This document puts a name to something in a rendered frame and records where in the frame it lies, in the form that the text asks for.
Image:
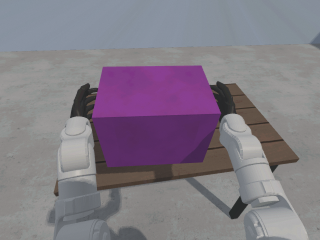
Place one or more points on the right robot forearm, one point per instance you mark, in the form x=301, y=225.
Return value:
x=258, y=186

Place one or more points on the carton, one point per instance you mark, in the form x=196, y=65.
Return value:
x=154, y=115

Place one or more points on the table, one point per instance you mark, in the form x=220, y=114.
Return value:
x=216, y=159

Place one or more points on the left robot hand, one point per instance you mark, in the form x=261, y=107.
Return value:
x=79, y=107

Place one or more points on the left robot upper arm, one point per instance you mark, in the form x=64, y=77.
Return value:
x=95, y=229

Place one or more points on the left robot forearm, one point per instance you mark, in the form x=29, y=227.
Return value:
x=76, y=173

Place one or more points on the right robot upper arm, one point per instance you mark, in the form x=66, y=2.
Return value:
x=274, y=223

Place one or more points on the right robot hand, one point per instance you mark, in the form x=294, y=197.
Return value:
x=224, y=98

